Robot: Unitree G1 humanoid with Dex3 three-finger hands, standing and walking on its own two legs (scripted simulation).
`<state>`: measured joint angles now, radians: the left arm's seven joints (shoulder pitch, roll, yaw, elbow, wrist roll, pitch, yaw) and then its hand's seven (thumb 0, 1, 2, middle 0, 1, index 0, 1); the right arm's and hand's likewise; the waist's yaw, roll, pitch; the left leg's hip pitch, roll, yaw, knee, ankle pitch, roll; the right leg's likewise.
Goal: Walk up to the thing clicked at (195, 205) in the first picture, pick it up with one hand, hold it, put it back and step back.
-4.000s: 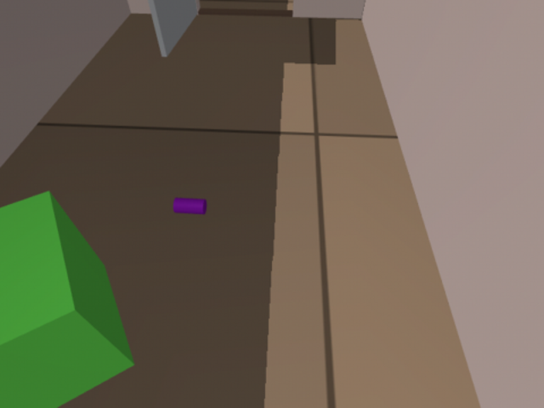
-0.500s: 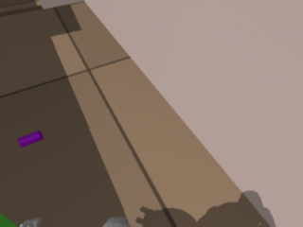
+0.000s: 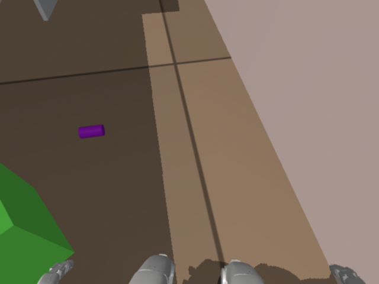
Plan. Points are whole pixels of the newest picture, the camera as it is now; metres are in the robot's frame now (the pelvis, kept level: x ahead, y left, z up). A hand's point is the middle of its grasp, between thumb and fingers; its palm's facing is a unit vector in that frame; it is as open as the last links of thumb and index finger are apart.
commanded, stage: walk up
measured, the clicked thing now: (91, 131) +0.97 +0.64 -0.71
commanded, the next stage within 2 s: stand in 1.10 s
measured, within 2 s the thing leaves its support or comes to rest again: neither
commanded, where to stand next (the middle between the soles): +0.07 +0.01 m, yaw +13 degrees
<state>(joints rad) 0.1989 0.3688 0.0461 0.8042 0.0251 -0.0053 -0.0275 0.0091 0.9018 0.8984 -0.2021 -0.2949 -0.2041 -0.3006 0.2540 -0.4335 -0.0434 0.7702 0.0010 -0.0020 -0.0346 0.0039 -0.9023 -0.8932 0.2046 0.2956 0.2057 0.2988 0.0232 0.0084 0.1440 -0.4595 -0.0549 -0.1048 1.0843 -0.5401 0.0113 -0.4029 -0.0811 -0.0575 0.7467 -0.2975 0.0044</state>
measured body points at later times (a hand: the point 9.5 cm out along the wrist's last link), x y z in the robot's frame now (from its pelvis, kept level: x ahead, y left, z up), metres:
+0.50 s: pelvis +0.01 +0.00 +0.00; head +0.04 +0.00 +0.45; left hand +0.01 +0.33 -0.11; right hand +0.15 -0.30 -0.11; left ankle +0.02 +0.12 -0.71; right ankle +0.06 -0.14 -0.71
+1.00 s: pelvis +0.01 +0.00 +0.02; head +0.03 +0.01 +0.47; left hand +0.02 +0.32 -0.11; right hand +0.19 -0.28 -0.09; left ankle +0.02 +0.12 -0.71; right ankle +0.06 -0.14 -0.71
